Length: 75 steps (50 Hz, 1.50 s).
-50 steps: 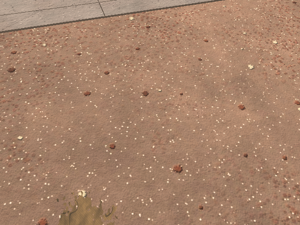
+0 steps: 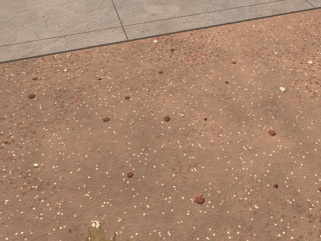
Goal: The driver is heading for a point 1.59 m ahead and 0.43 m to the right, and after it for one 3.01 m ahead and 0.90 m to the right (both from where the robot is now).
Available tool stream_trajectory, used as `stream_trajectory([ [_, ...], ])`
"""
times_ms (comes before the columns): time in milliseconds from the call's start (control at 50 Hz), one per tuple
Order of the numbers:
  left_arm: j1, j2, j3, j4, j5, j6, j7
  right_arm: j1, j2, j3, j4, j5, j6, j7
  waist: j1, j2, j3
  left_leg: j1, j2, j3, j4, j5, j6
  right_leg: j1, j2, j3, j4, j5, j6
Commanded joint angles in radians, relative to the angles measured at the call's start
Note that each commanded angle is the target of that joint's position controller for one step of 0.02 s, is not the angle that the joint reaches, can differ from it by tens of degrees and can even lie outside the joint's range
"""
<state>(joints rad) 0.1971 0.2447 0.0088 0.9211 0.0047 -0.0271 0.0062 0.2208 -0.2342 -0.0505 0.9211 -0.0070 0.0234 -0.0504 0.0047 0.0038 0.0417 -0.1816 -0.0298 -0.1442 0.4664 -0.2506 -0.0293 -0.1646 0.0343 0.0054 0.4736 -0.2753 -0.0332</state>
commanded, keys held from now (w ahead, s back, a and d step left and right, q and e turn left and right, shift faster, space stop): no key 0.88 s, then w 0.12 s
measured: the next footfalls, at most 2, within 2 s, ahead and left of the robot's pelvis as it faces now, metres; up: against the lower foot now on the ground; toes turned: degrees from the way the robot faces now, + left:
left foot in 1.22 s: +0.12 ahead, +0.15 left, +0.00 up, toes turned +1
right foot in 1.70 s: +0.49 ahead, -0.07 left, +0.00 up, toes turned -2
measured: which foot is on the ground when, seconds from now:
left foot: down 0.00-0.94, up 0.96-1.00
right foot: down 0.00-1.00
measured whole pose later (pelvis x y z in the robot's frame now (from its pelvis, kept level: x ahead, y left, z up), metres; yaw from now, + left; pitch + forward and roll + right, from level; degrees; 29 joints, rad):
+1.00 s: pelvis +0.01 -0.01 +0.00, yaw +0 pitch -1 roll +0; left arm 0.30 0.23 0.01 1.04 -0.01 -0.02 0.03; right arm 0.28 -0.22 -0.02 1.11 0.01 0.00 -0.05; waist 0.01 0.00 0.01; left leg -0.24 0.00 -0.09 0.60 -0.37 -0.01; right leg -0.16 0.06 0.00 0.46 -0.29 -0.07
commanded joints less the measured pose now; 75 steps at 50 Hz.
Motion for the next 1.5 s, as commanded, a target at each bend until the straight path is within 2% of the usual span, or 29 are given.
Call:
stream_trajectory([
  [20,-0.002,0.117,0.022,-0.025,-0.001,-0.01,0.005,0.012,-0.109,-0.022,-0.012,0.001,-0.011,-0.005,0.0,-0.007,-0.018,0.025,0.036,-0.021,-0.051,0.192,0.012,-0.038,-0.079,0.086,-0.115,0.107,-0.017],
  [400,0.046,0.115,0.011,0.061,-0.004,-0.002,0.011,0.028,-0.102,-0.003,0.121,0.004,-0.017,-0.009,0.005,-0.007,-0.006,0.004,0.036,0.004,-0.074,0.175,0.005,-0.019,-0.072,0.088,-0.132,0.133,-0.027],
  [880,0.105,0.093,0.007,0.097,-0.006,0.004,0.014,0.066,-0.085,0.016,0.176,0.007,-0.021,-0.011,0.006,-0.004,0.007,-0.017,0.037,0.02,-0.077,0.159,0.004,-0.017,-0.063,0.083,-0.132,0.141,-0.028],
  [900,0.12,0.086,0.005,0.106,-0.004,0.005,0.015,0.083,-0.07,0.02,0.184,0.006,-0.02,-0.012,0.005,-0.012,-0.016,-0.007,0.024,0.037,-0.071,0.09,0.004,-0.008,-0.06,0.084,-0.149,0.029,-0.03],
  [920,0.124,0.098,0.01,0.108,-0.008,0.007,0.019,0.081,-0.063,0.022,0.184,0.009,-0.019,-0.013,0.01,-0.03,-0.003,-0.03,0.001,0.064,-0.04,-0.007,0.008,-0.02,-0.061,0.1,-0.174,-0.143,-0.041],
  [940,0.129,0.136,0.022,0.106,-0.016,0.009,0.023,0.068,-0.065,0.021,0.175,0.013,-0.022,-0.014,0.019,-0.073,0.018,-0.083,-0.03,0.104,0.033,-0.129,0.014,-0.029,-0.088,0.154,-0.208,-0.324,-0.073],
  [960,0.158,0.169,0.033,0.107,-0.022,0.009,0.027,0.041,-0.068,0.022,0.156,0.014,-0.031,-0.012,0.034,-0.124,0.044,-0.168,-0.035,0.128,0.121,-0.194,0.021,-0.025,-0.167,0.266,-0.267,-0.485,-0.122],
  [980,0.182,0.199,0.045,0.107,-0.024,0.005,0.03,0.005,-0.07,0.024,0.131,0.016,-0.047,-0.006,0.049,-0.162,0.079,-0.232,-0.005,0.134,0.221,-0.196,0.029,-0.04,-0.268,0.4,-0.332,-0.565,-0.181],
  [1000,0.186,0.21,0.053,0.102,-0.02,-0.004,0.032,-0.024,-0.074,0.024,0.113,0.021,-0.065,0.003,0.052,-0.165,0.118,-0.29,0.039,0.121,0.317,-0.19,0.037,-0.058,-0.342,0.489,-0.375,-0.55,-0.226],
  [1020,0.188,0.2,0.055,0.096,-0.012,-0.015,0.032,-0.037,-0.08,0.019,0.104,0.026,-0.08,0.012,0.053,-0.15,0.137,-0.366,0.071,0.1,0.414,-0.231,0.045,-0.03,-0.377,0.526,-0.388,-0.488,-0.251],
  [1040,0.184,0.183,0.053,0.089,-0.013,-0.024,0.029,-0.029,-0.085,0.014,0.102,0.03,-0.092,0.021,0.041,-0.121,0.134,-0.429,0.097,0.089,0.467,-0.251,0.055,0.02,-0.386,0.522,-0.383,-0.427,-0.253],
  [1080,0.156,0.162,0.052,0.065,-0.03,-0.033,0.025,-0.029,-0.082,0.01,0.095,0.036,-0.115,0.036,0.024,-0.082,0.108,-0.424,0.123,0.101,0.365,-0.212,0.069,0.067,-0.338,0.408,-0.366,-0.296,-0.202],
  [1120,0.144,0.176,0.056,0.054,-0.038,-0.028,0.023,-0.034,-0.064,0.011,0.094,0.036,-0.128,0.045,0.015,-0.097,0.065,-0.266,0.089,0.159,0.199,-0.141,0.061,0.015,-0.259,0.267,-0.333,-0.184,-0.166],
  [1160,0.132,0.195,0.06,0.047,-0.045,-0.016,0.019,0.058,-0.056,0.005,0.132,0.037,-0.129,0.051,-0.035,-0.096,0.032,-0.015,0.025,0.234,0.044,0.026,0.045,-0.125,-0.206,0.183,-0.263,-0.181,-0.153],
  [1180,0.137,0.187,0.056,0.042,-0.044,-0.013,0.017,0.129,-0.065,-0.004,0.162,0.036,-0.122,0.049,-0.06,-0.079,0.015,0.099,-0.005,0.25,0.027,0.048,0.037,-0.194,-0.184,0.17,-0.211,-0.191,-0.145],
  [1200,0.124,0.155,0.045,0.034,-0.039,-0.017,0.013,0.202,-0.077,-0.012,0.182,0.038,-0.117,0.045,-0.097,-0.046,0.004,0.196,0.011,0.214,-0.006,0.024,0.046,-0.26,-0.154,0.139,-0.115,-0.164,-0.121],
  [1220,0.095,0.078,0.021,0.014,-0.025,-0.027,0.002,0.3,-0.141,-0.027,0.188,0.033,-0.118,0.037,-0.138,0.129,-0.021,0.289,0.196,-0.053,-0.139,-0.118,0.104,-0.366,-0.066,0.024,0.208,-0.116,-0.057],
  [1240,0.092,0.023,0.01,-0.036,-0.023,-0.05,0.003,0.407,-0.27,-0.05,0.197,0.02,-0.124,0.048,-0.138,0.33,-0.064,0.384,0.415,-0.508,-0.295,-0.312,0.258,-0.58,0.038,-0.013,0.506,-0.279,-0.028],
  [1260,0.084,0.085,0.024,-0.043,-0.047,-0.065,0.002,0.337,-0.214,-0.031,0.19,0.007,-0.141,0.056,-0.1,0.193,-0.009,0.307,0.46,-0.604,-0.328,-0.464,0.305,-0.654,-0.027,0.09,0.687,-0.265,-0.046],
  [1280,0.064,0.121,0.031,-0.051,-0.061,-0.077,-0.005,0.235,-0.158,-0.014,0.151,0.012,-0.153,0.063,-0.065,0.127,0.064,0.248,0.419,-0.491,-0.33,-0.444,0.271,-0.702,-0.08,0.111,0.729,-0.153,-0.067],
  [1300,0.071,0.129,0.036,-0.04,-0.054,-0.082,-0.008,0.163,-0.133,-0.003,0.125,0.014,-0.157,0.071,-0.038,0.102,0.074,0.215,0.362,-0.366,-0.335,-0.325,0.234,-0.68,-0.115,0.093,0.714,-0.059,-0.068],
  [1320,0.063,0.138,0.044,-0.036,-0.038,-0.084,-0.008,0.126,-0.12,0.003,0.108,0.014,-0.155,0.076,-0.023,0.086,0.076,0.193,0.319,-0.264,-0.34,-0.183,0.205,-0.657,-0.139,0.084,0.663,0.013,-0.061],
  [1340,0.054,0.141,0.05,-0.035,-0.03,-0.082,-0.012,0.127,-0.095,0.011,0.106,0.01,-0.148,0.075,-0.018,0.091,0.071,0.171,0.276,-0.166,-0.345,-0.055,0.18,-0.61,-0.156,0.069,0.616,0.065,-0.05],
  [1380,0.036,0.109,0.047,-0.035,-0.024,-0.073,-0.021,0.191,-0.094,0.013,0.121,0.004,-0.139,0.066,-0.028,0.096,0.054,0.171,0.233,-0.06,-0.345,0.155,0.179,-0.584,-0.157,0.025,0.57,0.135,-0.021],
  [1420,-0.03,0.087,0.043,-0.063,-0.02,-0.065,-0.021,0.227,-0.113,0.011,0.126,0.002,-0.132,0.053,-0.039,0.072,0.058,0.175,0.226,-0.01,-0.349,0.301,0.197,-0.608,-0.155,0.005,0.492,0.183,0.009],
  [1500,-0.211,0.051,0.026,-0.132,-0.026,-0.067,-0.026,0.253,-0.134,0.01,0.113,0.005,-0.122,0.035,-0.077,0.068,0.084,0.128,0.2,0.063,-0.384,0.335,0.193,-0.535,-0.117,-0.04,0.216,0.318,0.028],
])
